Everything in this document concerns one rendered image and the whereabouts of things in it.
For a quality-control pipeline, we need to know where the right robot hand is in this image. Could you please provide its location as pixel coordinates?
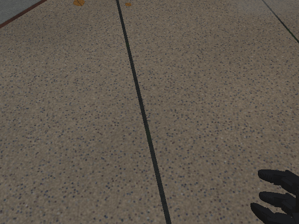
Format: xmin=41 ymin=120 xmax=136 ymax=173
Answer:
xmin=250 ymin=169 xmax=299 ymax=224

